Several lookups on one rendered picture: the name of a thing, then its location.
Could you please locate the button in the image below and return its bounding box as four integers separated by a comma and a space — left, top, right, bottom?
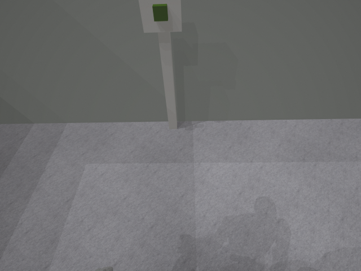
152, 4, 168, 21

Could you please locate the panel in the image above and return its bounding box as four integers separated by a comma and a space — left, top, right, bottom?
138, 0, 182, 129

